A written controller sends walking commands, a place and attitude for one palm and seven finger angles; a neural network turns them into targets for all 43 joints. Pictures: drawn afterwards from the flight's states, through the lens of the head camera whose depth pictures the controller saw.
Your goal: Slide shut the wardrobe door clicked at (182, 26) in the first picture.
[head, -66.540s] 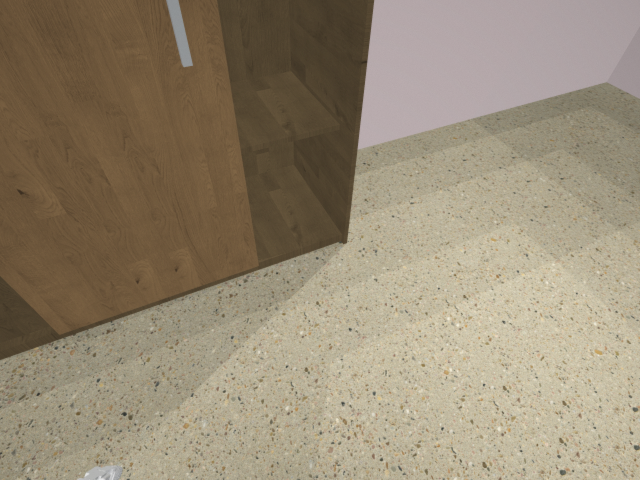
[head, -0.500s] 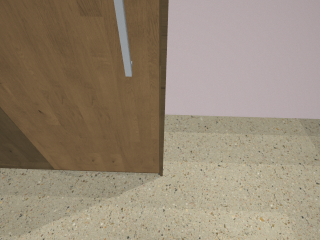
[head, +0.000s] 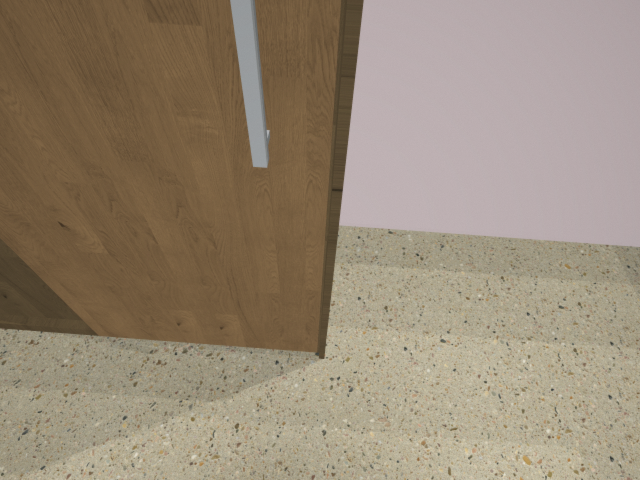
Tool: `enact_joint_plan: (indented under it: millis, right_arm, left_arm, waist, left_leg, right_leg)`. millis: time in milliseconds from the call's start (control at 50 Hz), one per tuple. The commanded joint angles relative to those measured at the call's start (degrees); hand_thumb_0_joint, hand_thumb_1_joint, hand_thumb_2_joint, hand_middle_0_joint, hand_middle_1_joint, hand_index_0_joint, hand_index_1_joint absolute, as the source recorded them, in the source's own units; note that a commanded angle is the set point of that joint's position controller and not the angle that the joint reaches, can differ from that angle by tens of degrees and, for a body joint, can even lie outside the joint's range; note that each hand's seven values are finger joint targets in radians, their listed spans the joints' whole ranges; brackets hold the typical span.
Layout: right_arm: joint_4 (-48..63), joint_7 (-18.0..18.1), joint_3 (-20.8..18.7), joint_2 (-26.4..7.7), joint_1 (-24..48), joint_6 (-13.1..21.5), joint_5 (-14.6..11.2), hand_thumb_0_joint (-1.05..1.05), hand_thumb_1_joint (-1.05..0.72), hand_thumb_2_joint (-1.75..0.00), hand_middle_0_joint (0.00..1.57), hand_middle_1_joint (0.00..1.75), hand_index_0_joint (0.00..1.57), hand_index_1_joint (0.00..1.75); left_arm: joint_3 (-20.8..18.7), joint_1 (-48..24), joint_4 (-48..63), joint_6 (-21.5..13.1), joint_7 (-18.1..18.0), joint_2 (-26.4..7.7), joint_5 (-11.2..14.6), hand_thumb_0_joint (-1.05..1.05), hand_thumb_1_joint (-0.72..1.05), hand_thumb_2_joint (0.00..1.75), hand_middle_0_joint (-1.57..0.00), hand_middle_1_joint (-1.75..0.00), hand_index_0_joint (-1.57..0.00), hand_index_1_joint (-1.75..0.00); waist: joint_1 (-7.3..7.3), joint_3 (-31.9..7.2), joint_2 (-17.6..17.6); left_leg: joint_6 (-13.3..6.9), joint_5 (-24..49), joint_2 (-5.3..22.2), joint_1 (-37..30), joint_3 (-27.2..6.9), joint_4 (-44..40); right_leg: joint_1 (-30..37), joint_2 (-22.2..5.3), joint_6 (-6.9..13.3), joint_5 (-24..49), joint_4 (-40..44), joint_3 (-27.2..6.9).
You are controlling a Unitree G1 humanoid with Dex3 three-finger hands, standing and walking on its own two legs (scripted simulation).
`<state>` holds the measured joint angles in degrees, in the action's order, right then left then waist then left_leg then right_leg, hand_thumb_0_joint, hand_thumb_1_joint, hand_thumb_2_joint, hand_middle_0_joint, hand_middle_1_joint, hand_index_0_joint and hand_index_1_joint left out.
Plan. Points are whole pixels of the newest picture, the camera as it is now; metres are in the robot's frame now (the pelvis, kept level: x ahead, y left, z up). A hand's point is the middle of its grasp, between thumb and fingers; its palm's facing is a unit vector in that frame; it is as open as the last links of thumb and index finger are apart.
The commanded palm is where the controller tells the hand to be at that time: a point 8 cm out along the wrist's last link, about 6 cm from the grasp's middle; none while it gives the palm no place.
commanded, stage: come to a stop and stand still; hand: left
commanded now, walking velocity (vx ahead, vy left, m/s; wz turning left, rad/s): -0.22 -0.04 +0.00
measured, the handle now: (252, 51) +0.52 +0.11 +0.25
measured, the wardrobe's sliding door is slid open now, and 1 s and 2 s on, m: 0.00 0.00 0.00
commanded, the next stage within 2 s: look again from close up in 1.68 s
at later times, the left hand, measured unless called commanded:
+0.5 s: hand out of the picture +0.07 +0.17 -0.16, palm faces +0.02 -0.96 -0.29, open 7.4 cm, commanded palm none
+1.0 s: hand out of the picture +0.02 +0.18 -0.17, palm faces -0.01 -0.98 -0.20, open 7.3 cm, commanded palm none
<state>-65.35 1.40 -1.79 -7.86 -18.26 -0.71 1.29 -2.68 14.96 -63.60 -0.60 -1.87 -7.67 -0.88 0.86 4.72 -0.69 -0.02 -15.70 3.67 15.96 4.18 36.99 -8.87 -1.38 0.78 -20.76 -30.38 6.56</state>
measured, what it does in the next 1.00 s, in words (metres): steps on the spot: right foot, then left foot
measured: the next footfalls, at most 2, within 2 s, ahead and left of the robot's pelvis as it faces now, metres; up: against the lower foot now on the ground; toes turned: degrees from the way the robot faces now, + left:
right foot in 0.30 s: +0.02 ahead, -0.12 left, +0.00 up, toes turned -4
left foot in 0.60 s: +0.03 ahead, +0.11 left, +0.00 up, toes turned +3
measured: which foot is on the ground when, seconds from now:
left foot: down 0.00-0.30, up 0.32-0.58, down 0.60-1.00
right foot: down 0.00-0.16, up 0.18-0.28, down 0.30-1.00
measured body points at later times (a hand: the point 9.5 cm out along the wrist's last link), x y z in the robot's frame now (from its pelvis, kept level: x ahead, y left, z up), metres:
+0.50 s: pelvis +0.01 -0.03 +0.01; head +0.07 -0.05 +0.45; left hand +0.07 +0.22 -0.13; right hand +0.08 -0.28 -0.16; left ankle -0.03 +0.10 -0.69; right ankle -0.02 -0.12 -0.73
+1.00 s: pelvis +0.00 +0.00 +0.01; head +0.03 +0.00 +0.46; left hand +0.03 +0.23 -0.15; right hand +0.01 -0.23 -0.15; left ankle -0.01 +0.10 -0.73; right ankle -0.02 -0.12 -0.73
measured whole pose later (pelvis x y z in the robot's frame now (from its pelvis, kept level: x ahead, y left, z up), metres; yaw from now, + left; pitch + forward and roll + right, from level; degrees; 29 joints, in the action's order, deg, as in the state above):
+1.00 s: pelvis +0.00 +0.00 +0.01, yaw -1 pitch -1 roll +0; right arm -65.1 1.3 -0.4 -9.0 -12.2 -1.0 1.1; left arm -0.7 11.4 -65.8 0.7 -1.5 -10.1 -0.4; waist 0.4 3.9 -0.6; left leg -1.0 -12.7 0.6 8.1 4.9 21.8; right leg -7.7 -1.3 -0.3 -13.0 -21.7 2.9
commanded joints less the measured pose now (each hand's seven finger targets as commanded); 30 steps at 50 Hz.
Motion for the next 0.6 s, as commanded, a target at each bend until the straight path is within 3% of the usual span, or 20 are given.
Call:
enact_joint_plan:
  millis: [0, 40, 60, 100, 140, 180, 200, 220, 240, 260, 280, 300, 320, 360, 420, 480, 520, 540, 560, 580]
  right_arm:
    - [0.1, 1.4, -0.5, -6.9, -6.0, 1.8, 0.2, 0.0, -0.9, -0.9, 0.2, 0.3, 0.2, 0.3]
    - [1.6, 2.1, -0.7, -6.7, -2.5, 1.2, -0.5, 0.0, -0.9, -0.9, 0.2, 0.3, 0.2, 0.3]
    - [2.2, 2.4, -1.1, -7.1, -3.1, 0.9, -0.6, 0.0, -0.9, -0.9, 0.2, 0.3, 0.2, 0.3]
    - [2.8, 2.6, -2.2, -9.2, -4.0, 0.3, -0.6, 0.0, -0.9, -0.9, 0.2, 0.3, 0.2, 0.3]
    - [3.4, 2.5, -3.0, -11.0, -2.8, 0.0, -0.2, 0.0, -0.9, -0.9, 0.2, 0.3, 0.2, 0.3]
    - [4.6, 2.4, -3.5, -12.6, -0.1, -0.5, 0.6, 0.0, -0.9, -0.9, 0.2, 0.3, 0.2, 0.3]
    - [5.6, 2.3, -3.6, -12.9, 2.6, -0.6, 0.8, 0.0, -0.9, -0.9, 0.2, 0.3, 0.2, 0.3]
    - [6.3, 2.1, -3.6, -13.1, 4.8, -0.7, 0.7, 0.0, -0.9, -0.9, 0.2, 0.3, 0.2, 0.3]
    - [7.2, 1.8, -3.5, -12.7, 6.4, -0.9, 0.4, 0.0, -0.9, -0.9, 0.2, 0.3, 0.2, 0.3]
    - [8.4, 1.4, -3.5, -10.0, 6.7, -1.1, -0.4, 0.0, -0.9, -0.9, 0.2, 0.3, 0.2, 0.3]
    - [9.5, 0.7, -2.9, -7.4, 6.3, -1.8, -0.9, 0.0, -0.9, -0.9, 0.2, 0.3, 0.2, 0.3]
    - [9.4, 0.6, -2.9, -6.6, 7.4, -2.7, -0.7, 0.0, -0.9, -0.9, 0.2, 0.3, 0.2, 0.3]
    - [9.3, 0.7, -2.5, -5.9, 8.8, -3.0, -0.5, 0.0, -0.9, -0.9, 0.2, 0.3, 0.2, 0.3]
    - [9.1, 0.5, -2.2, -6.7, 8.0, -2.6, -0.5, 0.0, -0.9, -0.9, 0.2, 0.3, 0.2, 0.3]
    - [9.4, 0.0, -1.7, -7.0, 9.4, -2.1, -0.5, 0.0, -0.9, -0.9, 0.2, 0.3, 0.2, 0.3]
    - [9.0, -0.2, -1.4, -6.8, 7.8, -2.0, -0.4, 0.0, -0.9, -0.9, 0.2, 0.3, 0.2, 0.3]
    - [7.8, -0.3, -1.3, -7.0, 4.6, -1.6, -0.3, 0.0, -0.9, -0.9, 0.2, 0.3, 0.2, 0.3]
    - [7.3, -0.4, -1.5, -8.1, 3.4, -1.1, -0.1, 0.0, -0.9, -0.9, 0.2, 0.3, 0.2, 0.3]
    - [7.4, -0.2, -1.7, -10.4, 4.4, -0.7, 0.4, 0.0, -0.9, -0.9, 0.2, 0.3, 0.2, 0.3]
    - [7.7, -0.1, -1.5, -11.4, 6.5, -0.9, 0.6, 0.0, -0.9, -0.9, 0.2, 0.3, 0.2, 0.3]
  left_arm:
    - [-0.3, 3.9, 0.9, 0.3, -1.1, -3.9, 0.5, 0.0, 0.9, 0.9, -0.2, -0.3, -0.2, -0.3]
    - [-0.5, 4.6, 0.6, 0.7, -1.1, -4.5, 0.5, 0.0, 0.9, 0.9, -0.2, -0.3, -0.2, -0.3]
    - [-0.8, 3.9, 1.2, 0.7, -1.1, -5.6, 0.5, 0.0, 0.9, 0.9, -0.2, -0.3, -0.2, -0.3]
    - [-1.5, 1.7, 3.0, 0.9, -1.0, -7.0, 0.8, 0.0, 0.9, 0.9, -0.2, -0.3, -0.2, -0.3]
    - [-1.6, -0.5, 4.4, 1.5, -0.6, -5.9, 0.6, 0.0, 0.9, 0.9, -0.2, -0.3, -0.2, -0.3]
    - [-2.0, -1.4, 5.9, 2.2, -0.3, -5.7, 0.2, 0.0, 0.9, 0.9, -0.2, -0.3, -0.2, -0.3]
    - [-2.2, -0.1, 6.3, 2.2, -0.2, -5.6, 0.0, 0.0, 0.9, 0.9, -0.2, -0.3, -0.2, -0.3]
    - [-2.3, 1.9, 6.2, 2.1, 0.0, -5.9, -0.1, 0.0, 0.9, 0.9, -0.2, -0.3, -0.2, -0.3]
    - [-2.4, 4.3, 5.8, 1.5, 0.0, -7.2, -0.3, 0.0, 0.9, 0.9, -0.2, -0.3, -0.2, -0.3]
    - [-2.8, 4.8, 5.9, 1.0, -0.2, -10.8, -0.9, 0.0, 0.9, 0.9, -0.2, -0.3, -0.2, -0.3]
    - [-2.9, 2.7, 6.1, 0.7, -0.2, -14.1, -0.8, 0.0, 0.9, 0.9, -0.2, -0.3, -0.2, -0.3]
    - [-2.6, 2.1, 6.2, 0.8, -0.2, -14.4, -0.7, 0.0, 0.9, 0.9, -0.2, -0.3, -0.2, -0.3]
    - [-2.3, 0.4, 6.4, 0.8, -0.6, -13.0, -0.8, 0.0, 0.9, 0.9, -0.2, -0.3, -0.2, -0.3]
    - [-2.2, -1.8, 7.2, 0.7, -1.3, -12.2, -0.6, 0.0, 0.9, 0.9, -0.2, -0.3, -0.2, -0.3]
    - [-2.6, -1.1, 7.4, 0.5, -1.3, -13.5, -0.6, 0.0, 0.9, 0.9, -0.2, -0.3, -0.2, -0.3]
    - [-2.9, -2.0, 7.1, 0.7, -1.2, -14.1, -0.4, 0.0, 0.9, 0.9, -0.2, -0.3, -0.2, -0.3]
    - [-2.6, -4.1, 7.0, 0.8, -0.9, -13.5, 0.1, 0.0, 0.9, 0.9, -0.2, -0.3, -0.2, -0.3]
    - [-2.3, -4.3, 7.2, 1.0, -0.7, -12.4, 0.2, 0.0, 0.9, 0.9, -0.2, -0.3, -0.2, -0.3]
    - [-1.8, -3.5, 7.4, 1.4, -0.6, -10.3, 0.4, 0.0, 0.9, 0.9, -0.2, -0.3, -0.2, -0.3]
    - [-1.2, -2.8, 7.1, 1.7, -0.7, -8.5, 0.0, 0.0, 0.9, 0.9, -0.2, -0.3, -0.2, -0.3]
  waist:
    - [-0.59, -3.9, 9.5]
    - [-0.9, -2.5, 7.8]
    - [0.03, -5.1, 8.3]
    - [1.09, -9.1, 10.6]
    - [1.5, -7.0, 11.0]
    - [0.89, -4.6, 9.8]
    - [-0.35, -4.7, 10.4]
    - [-1.71, -5.8, 9.8]
    - [-2.86, -7.7, 6.2]
    - [-2.5, -8.2, -4.3]
    - [-1.31, -5.5, -12.8]
    - [-2.45, -4.7, -10.2]
    - [-1.68, -3.1, -9.5]
    - [-1.01, -4.3, -9.8]
    - [-2.13, -5.6, -8.4]
    - [-1.45, -5.8, -7.0]
    - [0.36, -5.8, -6.7]
    - [0.51, -6.2, -2.8]
    - [-0.59, -6.8, 4.8]
    - [-1.64, -5.4, 6.3]
  left_leg:
    - [-5.8, 46.0, 11.6, -8.8, -9.5, -12.1]
    - [-3.9, 57.1, 9.3, -11.7, -6.2, -9.3]
    - [-3.2, 64.3, 8.7, -15.2, -4.8, -7.6]
    - [-4.9, 72.5, 10.9, -21.3, -6.1, -8.0]
    - [-8.9, 71.1, 15.2, -22.3, -9.9, -10.7]
    - [-10.6, 59.9, 16.8, -18.2, -10.1, -12.2]
    - [-9.6, 55.4, 16.1, -16.0, -8.7, -11.5]
    - [-7.4, 50.3, 14.2, -14.1, -6.6, -9.5]
    - [-4.3, 41.1, 10.4, -12.1, -4.0, -5.5]
    - [-0.7, 22.0, 3.5, -5.1, -0.3, 1.3]
    - [1.4, -11.2, -3.0, 1.5, 1.6, 7.6]
    - [0.8, -19.8, -3.1, 3.1, -3.0, 16.1]
    - [0.6, -19.3, -2.8, 5.8, -5.2, 20.9]
    - [1.3, -16.8, -2.0, 8.7, -5.3, 21.0]
    - [2.2, -14.2, -2.1, 6.7, -3.5, 10.2]
    - [2.1, -7.4, -2.5, 2.0, -1.8, -0.8]
    - [1.5, 3.8, -2.3, -6.5, -1.1, -11.9]
    - [0.2, 13.7, 0.3, -11.6, -3.4, -14.5]
    - [-2.8, 22.7, 6.5, -12.8, -8.7, -13.7]
    - [-4.8, 18.0, 9.2, -6.9, -10.4, -14.5]
  right_leg:
    - [-2.5, -2.5, -1.1, 7.1, 0.5, -2.5]
    - [-3.7, -3.5, -0.8, 20.3, 0.9, -2.4]
    - [-3.7, -3.9, -0.8, 26.9, -1.4, -1.8]
    - [-6.9, -2.5, -1.3, 17.7, -6.5, -1.1]
    - [-11.7, -0.6, -1.2, -4.1, -10.5, -2.4]
    - [-12.6, -0.4, -0.5, -8.7, -13.2, -4.3]
    - [-10.9, -0.5, 0.0, -6.3, -10.9, -4.7]
    - [-7.3, -0.5, 0.2, -0.3, -5.0, -4.2]
    - [-2.9, -1.2, 0.1, 14.7, 2.7, -4.6]
    - [1.3, -7.8, 2.1, 37.4, 7.5, -12.5]
    - [1.7, -17.7, 7.6, 51.1, 10.0, -18.2]
    - [-0.2, -19.7, 10.5, 53.6, 9.5, -18.8]
    - [-0.1, -18.1, 11.4, 55.3, 8.2, -18.6]
    - [5.5, -16.8, 11.8, 58.2, 6.5, -16.3]
    - [9.3, -16.3, 10.9, 58.4, 5.4, -15.0]
    - [8.2, -15.5, 9.3, 52.2, 4.7, -14.2]
    - [3.0, -13.0, 5.7, 42.6, 3.4, -11.9]
    - [-1.8, -9.9, 3.1, 32.2, 1.7, -9.8]
    - [-4.8, -5.8, 0.3, 20.3, 1.2, -7.1]
    - [-3.1, -3.8, -0.7, 8.4, 3.9, -5.9]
